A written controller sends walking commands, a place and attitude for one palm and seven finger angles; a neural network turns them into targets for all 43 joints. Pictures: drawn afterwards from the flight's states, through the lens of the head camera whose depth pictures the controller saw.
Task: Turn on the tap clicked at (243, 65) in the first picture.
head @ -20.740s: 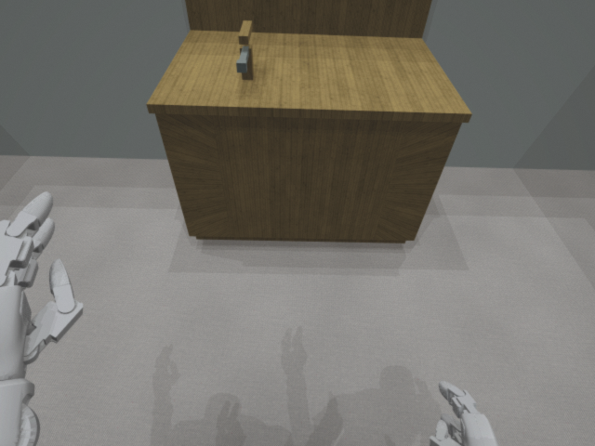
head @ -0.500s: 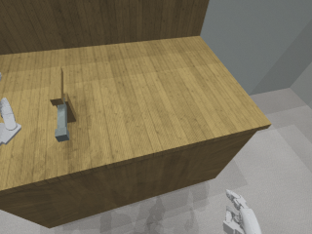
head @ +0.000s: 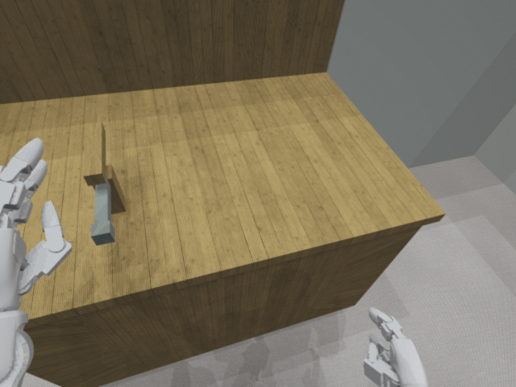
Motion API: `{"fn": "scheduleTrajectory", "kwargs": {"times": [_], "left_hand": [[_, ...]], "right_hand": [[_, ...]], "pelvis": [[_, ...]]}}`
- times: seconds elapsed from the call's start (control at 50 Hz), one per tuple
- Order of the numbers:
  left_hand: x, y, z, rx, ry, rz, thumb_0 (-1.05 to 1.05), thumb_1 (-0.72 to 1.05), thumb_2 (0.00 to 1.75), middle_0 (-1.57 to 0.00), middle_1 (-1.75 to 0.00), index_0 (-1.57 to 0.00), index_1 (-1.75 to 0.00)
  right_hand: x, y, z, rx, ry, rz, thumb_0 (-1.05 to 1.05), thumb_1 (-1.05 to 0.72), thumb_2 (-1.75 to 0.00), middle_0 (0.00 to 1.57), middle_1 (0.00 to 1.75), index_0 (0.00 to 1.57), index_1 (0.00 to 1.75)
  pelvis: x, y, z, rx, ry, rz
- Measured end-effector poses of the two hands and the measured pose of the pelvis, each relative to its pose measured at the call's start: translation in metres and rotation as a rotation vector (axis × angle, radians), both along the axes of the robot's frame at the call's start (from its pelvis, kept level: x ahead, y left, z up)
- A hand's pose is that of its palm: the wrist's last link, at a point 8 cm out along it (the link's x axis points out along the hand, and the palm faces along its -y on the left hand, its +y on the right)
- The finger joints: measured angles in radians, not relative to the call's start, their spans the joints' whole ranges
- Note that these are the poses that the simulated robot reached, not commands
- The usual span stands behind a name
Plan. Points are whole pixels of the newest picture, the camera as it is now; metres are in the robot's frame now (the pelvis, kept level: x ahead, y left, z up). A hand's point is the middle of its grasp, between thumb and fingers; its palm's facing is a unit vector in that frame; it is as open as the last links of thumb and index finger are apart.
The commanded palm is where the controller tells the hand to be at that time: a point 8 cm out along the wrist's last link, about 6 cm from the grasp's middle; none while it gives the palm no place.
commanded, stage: come to a stop and stand still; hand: left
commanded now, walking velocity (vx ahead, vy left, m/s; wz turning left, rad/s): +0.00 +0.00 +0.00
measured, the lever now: (103, 233) +0.32 +0.29 +0.03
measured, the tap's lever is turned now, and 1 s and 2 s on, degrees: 0 0 0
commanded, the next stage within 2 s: look again from close up in 0.26 s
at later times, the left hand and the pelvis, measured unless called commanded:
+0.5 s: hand (71, 250) +0.22 +0.24 +0.16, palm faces +0.37 -0.86 -0.36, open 7.4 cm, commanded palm +0.16 +0.27 +0.17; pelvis +0.00 -0.01 +0.00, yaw +0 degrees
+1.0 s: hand (88, 244) +0.23 +0.23 +0.15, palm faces +0.33 -0.87 -0.37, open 7.4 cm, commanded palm +0.16 +0.27 +0.17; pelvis -0.01 -0.02 -0.01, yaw +0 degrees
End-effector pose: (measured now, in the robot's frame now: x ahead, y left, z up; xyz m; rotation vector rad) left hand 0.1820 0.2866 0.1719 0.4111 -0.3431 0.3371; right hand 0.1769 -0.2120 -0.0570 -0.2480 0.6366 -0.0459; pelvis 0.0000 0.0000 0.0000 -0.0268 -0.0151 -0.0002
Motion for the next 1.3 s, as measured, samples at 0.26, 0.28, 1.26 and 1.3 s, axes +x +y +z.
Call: {"fn": "scheduleTrajectory", "kwargs": {"times": [0.26,0.28,1.26,1.3], "left_hand": [[-0.004,0.0,0.001,0.013,0.049,0.015,0.02,0.89,0.9,-0.21,-0.3,-0.21,-0.3],[-0.004,0.0,0.001,0.012,0.051,0.018,0.02,0.89,0.9,-0.21,-0.3,-0.21,-0.3],[-0.042,-0.025,-0.007,-0.061,0.061,0.218,0.02,0.89,0.9,-0.21,-0.3,-0.21,-0.3],[-0.036,-0.03,-0.01,-0.075,0.103,0.206,0.02,0.89,0.9,-0.21,-0.3,-0.21,-0.3]], "right_hand": [[0.001,-0.007,-0.002,-0.009,0.028,-0.014,0.01,-0.91,-0.9,0.2,0.3,0.2,0.3],[0.0,-0.008,-0.002,-0.009,0.031,-0.016,0.01,-0.91,-0.9,0.2,0.3,0.2,0.3],[0.013,-0.053,-0.038,0.001,-0.019,0.1,0.01,-0.91,-0.9,0.2,0.3,0.2,0.3],[0.013,-0.056,-0.041,0.006,-0.022,0.091,0.01,-0.91,-0.9,0.21,0.3,0.2,0.3]], "pelvis": [[0.002,-0.003,0.002,0.001,0.002,0.002],[0.002,-0.003,0.002,0.001,0.001,0.002],[-0.012,-0.064,-0.023,0.023,-0.006,0.067],[-0.011,-0.069,-0.023,0.025,-0.007,0.069]]}}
